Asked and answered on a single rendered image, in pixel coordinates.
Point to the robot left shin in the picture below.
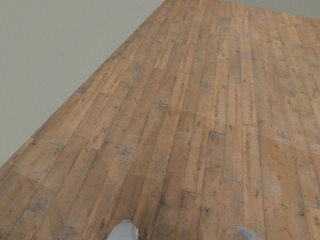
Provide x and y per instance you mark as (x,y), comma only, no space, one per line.
(127,221)

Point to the left robot thigh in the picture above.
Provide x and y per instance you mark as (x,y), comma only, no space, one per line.
(124,231)

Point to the right robot hand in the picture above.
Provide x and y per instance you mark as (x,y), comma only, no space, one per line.
(247,234)

